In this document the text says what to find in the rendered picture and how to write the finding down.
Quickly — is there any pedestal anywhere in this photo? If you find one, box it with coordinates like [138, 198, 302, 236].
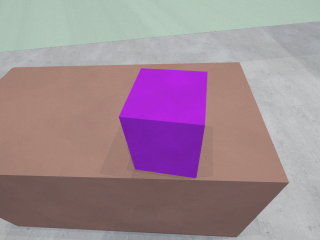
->
[0, 62, 289, 238]

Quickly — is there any carton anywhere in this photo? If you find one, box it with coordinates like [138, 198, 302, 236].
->
[119, 68, 208, 178]

